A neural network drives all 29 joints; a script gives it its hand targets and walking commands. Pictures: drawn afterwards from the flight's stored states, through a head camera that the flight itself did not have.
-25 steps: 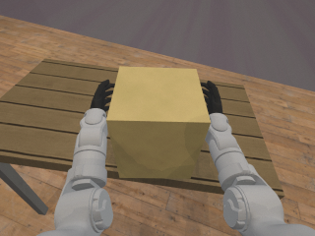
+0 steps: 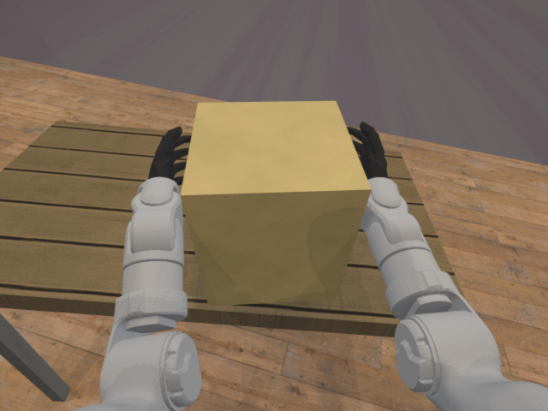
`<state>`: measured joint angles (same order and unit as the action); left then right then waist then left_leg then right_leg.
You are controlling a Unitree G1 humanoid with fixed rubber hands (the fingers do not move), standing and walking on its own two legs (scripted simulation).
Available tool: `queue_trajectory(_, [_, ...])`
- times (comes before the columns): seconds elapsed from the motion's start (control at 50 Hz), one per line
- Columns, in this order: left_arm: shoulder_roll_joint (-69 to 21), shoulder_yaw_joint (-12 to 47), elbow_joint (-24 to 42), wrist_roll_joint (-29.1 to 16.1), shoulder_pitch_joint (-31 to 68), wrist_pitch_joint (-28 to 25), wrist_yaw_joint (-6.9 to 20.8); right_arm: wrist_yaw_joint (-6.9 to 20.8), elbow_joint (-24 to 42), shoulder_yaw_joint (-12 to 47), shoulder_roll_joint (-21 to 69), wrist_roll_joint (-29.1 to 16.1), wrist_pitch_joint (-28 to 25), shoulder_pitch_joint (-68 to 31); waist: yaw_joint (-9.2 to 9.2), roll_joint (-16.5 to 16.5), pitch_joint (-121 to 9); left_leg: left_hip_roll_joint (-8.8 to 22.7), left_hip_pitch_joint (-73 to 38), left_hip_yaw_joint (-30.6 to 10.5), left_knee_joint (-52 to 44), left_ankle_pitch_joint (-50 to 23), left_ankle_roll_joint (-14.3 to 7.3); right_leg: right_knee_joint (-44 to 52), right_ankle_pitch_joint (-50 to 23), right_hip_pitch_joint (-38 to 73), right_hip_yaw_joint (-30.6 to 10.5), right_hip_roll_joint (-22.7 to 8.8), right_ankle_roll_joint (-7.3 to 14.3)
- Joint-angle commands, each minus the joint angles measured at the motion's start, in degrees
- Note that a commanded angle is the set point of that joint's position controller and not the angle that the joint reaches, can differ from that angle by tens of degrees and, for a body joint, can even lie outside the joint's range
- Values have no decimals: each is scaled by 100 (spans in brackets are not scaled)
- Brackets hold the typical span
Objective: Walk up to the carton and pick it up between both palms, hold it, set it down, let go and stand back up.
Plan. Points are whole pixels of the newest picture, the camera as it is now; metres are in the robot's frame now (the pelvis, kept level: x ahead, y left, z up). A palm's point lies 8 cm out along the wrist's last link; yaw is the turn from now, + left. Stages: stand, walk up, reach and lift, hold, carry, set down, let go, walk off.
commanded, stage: reach and lift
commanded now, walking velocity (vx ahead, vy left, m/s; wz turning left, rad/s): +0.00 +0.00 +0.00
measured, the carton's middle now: (270, 206) +0.38 +0.01 +0.13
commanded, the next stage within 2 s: hold in 1.68 s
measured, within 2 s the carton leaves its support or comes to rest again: neither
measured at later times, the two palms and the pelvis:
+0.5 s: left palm (172, 149) +0.38 +0.14 +0.23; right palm (397, 143) +0.38 -0.16 +0.25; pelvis +0.01 -0.01 +0.00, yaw +0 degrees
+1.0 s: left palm (167, 126) +0.39 +0.15 +0.26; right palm (402, 111) +0.39 -0.15 +0.29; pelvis +0.01 -0.01 +0.00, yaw +0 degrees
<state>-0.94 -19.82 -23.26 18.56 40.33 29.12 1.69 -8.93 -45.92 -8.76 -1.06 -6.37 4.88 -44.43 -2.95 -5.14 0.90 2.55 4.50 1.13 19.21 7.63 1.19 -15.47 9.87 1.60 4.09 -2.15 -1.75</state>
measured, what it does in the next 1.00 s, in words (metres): stands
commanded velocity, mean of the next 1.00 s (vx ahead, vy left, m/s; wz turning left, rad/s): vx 0.00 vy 0.00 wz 0.00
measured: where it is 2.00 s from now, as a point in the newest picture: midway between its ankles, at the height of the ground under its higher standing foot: outside the picture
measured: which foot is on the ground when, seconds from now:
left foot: down 0.00-1.00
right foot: down 0.00-1.00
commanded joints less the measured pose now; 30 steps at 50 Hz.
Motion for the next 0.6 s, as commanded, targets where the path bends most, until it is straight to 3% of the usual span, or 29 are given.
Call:
queue_trajectory(0.0, [-3193,2459,561,-660,3535,-87,712,572,1453,1920,2853,-282,-20,-3974,-48,739,-2079,-400,-1270,207,10,-1301,81,157,-399,-255,198,534,-33])
queue_trajectory(0.02, [-3215,2468,653,-668,3502,11,710,566,1492,1978,2850,-319,49,-3852,-159,739,-2062,-412,-1276,222,18,-1287,61,144,-529,-207,220,536,-41])
queue_trajectory(0.04, [-3147,2516,876,-685,3662,33,716,559,1571,2096,2950,-390,95,-3965,-96,665,-2161,-429,-1274,205,25,-1252,22,111,-548,-124,185,525,-67])
queue_trajectory(0.08, [-3211,2797,1236,-892,3741,81,666,544,2100,2345,3029,-665,82,-4297,-170,696,-2621,-447,-1469,154,180,-1737,68,-12,-1184,-36,202,545,-91])
queue_trajectory(0.14, [-3092,2688,1220,-886,3710,212,689,430,2236,2483,3021,-702,300,-4182,-201,469,-2600,-490,-1408,152,124,-1484,-9,18,-1270,74,129,529,-161])
queue_trajectory(0.2, [-2987,2576,1207,-841,3663,381,758,338,2413,2588,3040,-866,517,-4360,-109,381,-2441,-549,-1250,200,19,-1194,-74,22,-1357,139,98,504,-218])
queue_trajectory(0.22, [-2840,2365,972,-728,3615,462,796,297,2190,2532,2976,-808,639,-4195,-115,335,-2117,-552,-1175,231,-47,-971,-96,62,-1175,40,69,493,-248])
queue_trajectory(0.24, [-2852,2395,1186,-735,3726,513,809,270,2259,2609,3059,-853,688,-4267,-114,247,-2183,-565,-1181,237,-87,-999,-120,50,-1287,127,74,490,-266])
queue_trajectory(0.28, [-2841,2397,1333,-740,3805,602,871,222,2260,2695,3114,-979,813,-4309,-151,323,-2184,-569,-1243,235,-71,-1129,-96,40,-1447,178,48,487,-266])
queue_trajectory(0.3, [-2771,2314,1229,-690,3748,688,898,191,2300,2718,3024,-1067,902,-4336,-77,306,-2037,-567,-1161,250,-95,-1093,-104,42,-1491,229,41,488,-282])
queue_trajectory(0.34, [-2863,2483,1513,-772,3871,779,903,151,2332,2724,3033,-1159,1004,-4420,-228,476,-2095,-553,-1244,229,-17,-1363,-32,6,-1681,280,50,499,-235])
queue_trajectory(0.36, [-2687,2242,1150,-669,3815,884,937,139,1802,2554,2915,-1125,1167,-4197,-274,527,-1616,-549,-1133,252,-116,-1021,-57,85,-1336,93,42,494,-235])
queue_trajectory(0.38, [-2818,2326,1293,-664,3925,899,958,149,2044,2563,2997,-1158,1181,-4402,-251,464,-1692,-549,-1137,251,-137,-922,-81,95,-1290,98,39,497,-246])
queue_trajectory(0.4, [-2723,2114,959,-512,3798,975,981,165,1703,2429,2937,-1118,1289,-4381,-145,519,-1465,-541,-984,268,-203,-747,-96,119,-1038,-34,30,499,-226])
queue_trajectory(0.46, [-2812,2345,1363,-779,4041,1026,990,142,2212,2605,3009,-1278,1311,-4700,-221,344,-2099,-559,-1120,251,-97,-1168,-62,46,-1386,253,63,564,-229])
queue_trajectory(0.5, [-2878,2536,1682,-922,4360,992,936,123,2275,2670,3038,-1464,1350,-4778,-298,554,-2397,-540,-1249,222,27,-1504,41,-20,-1546,223,96,613,-204])
queue_trajectory(0.54, [-2749,2374,1448,-794,4281,1060,871,103,2279,2677,3092,-1501,1449,-4865,-192,489,-2209,-556,-1194,191,26,-1329,-12,53,-1460,142,35,615,-243])
queue_trajectory(0.56, [-2748,2303,1244,-767,4239,1134,891,99,1982,2561,3022,-1447,1548,-4768,-276,526,-1985,-533,-1157,208,-28,-1150,-15,45,-1367,66,51,607,-239])
queue_trajectory(0.58, [-2815,2340,1339,-795,4204,1153,906,104,2144,2604,3034,-1500,1574,-4831,-221,465,-2121,-519,-1117,183,-41,-1157,-26,28,-1316,92,63,626,-217])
